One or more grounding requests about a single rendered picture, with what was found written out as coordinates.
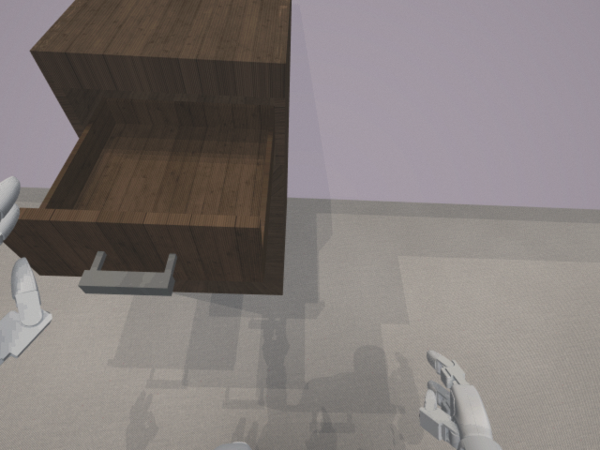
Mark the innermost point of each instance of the handle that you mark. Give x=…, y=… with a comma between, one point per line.
x=125, y=282

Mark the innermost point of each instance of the robot left hand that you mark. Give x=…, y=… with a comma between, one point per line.
x=19, y=330

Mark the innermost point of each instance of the drawer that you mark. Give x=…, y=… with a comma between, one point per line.
x=152, y=177

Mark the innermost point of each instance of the cabinet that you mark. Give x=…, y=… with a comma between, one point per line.
x=217, y=51

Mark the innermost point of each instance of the robot right hand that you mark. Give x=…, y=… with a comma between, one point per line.
x=463, y=413

